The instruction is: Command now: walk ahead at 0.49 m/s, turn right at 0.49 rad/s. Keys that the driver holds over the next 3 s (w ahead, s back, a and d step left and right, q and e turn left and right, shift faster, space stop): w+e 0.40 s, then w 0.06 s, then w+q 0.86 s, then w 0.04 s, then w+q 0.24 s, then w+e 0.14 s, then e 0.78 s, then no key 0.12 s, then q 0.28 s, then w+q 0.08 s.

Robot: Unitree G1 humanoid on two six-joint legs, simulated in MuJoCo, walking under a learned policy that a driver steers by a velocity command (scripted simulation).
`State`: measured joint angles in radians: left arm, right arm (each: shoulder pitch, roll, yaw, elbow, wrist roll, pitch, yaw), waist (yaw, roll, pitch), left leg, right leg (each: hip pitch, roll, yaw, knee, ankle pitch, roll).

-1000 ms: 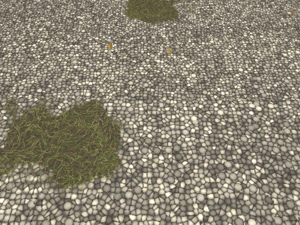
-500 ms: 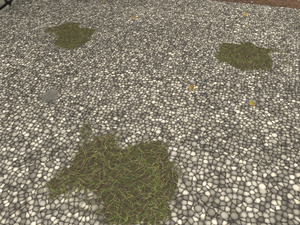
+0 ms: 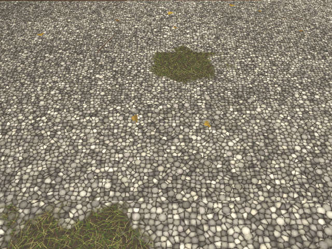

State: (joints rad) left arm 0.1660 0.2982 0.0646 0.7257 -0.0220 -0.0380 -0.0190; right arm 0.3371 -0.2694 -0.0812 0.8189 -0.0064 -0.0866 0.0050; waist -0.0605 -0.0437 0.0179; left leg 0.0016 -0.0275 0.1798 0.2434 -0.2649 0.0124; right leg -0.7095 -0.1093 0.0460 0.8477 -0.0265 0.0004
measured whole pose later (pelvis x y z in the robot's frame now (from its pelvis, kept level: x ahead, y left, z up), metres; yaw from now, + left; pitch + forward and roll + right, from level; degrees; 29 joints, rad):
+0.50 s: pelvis +0.27 -0.07 +0.00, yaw -17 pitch +1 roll +0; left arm 0.35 0.27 0.06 0.71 -0.01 -0.04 0.01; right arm 0.06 -0.29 -0.05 0.70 -0.01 -0.08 0.01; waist 0.06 0.03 0.04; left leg -0.66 0.09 -0.10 0.69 0.06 -0.04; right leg -0.16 0.12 0.11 0.38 -0.23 -0.10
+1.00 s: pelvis +0.54 -0.08 +0.00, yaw -6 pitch +2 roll -1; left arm 0.13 0.29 0.06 0.66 0.02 -0.08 -0.01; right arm 0.40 -0.26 -0.05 0.77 0.01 -0.04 0.00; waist -0.08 -0.02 0.00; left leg -0.16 -0.12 -0.16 0.40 -0.25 0.09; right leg -0.66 -0.07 0.13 0.89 -0.04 0.02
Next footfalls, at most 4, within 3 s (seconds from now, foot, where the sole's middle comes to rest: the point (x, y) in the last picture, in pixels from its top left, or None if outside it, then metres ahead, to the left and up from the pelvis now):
0.16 right None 0.27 -0.13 -0.78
0.66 left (169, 232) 0.55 -0.01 -0.78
1.34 right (227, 177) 0.89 -0.34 -0.96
1.84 left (174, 138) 1.16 -0.08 -0.96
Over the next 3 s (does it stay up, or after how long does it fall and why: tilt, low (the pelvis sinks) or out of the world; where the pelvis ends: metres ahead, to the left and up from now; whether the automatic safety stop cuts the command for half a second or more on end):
stays up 1.16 -0.22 -0.18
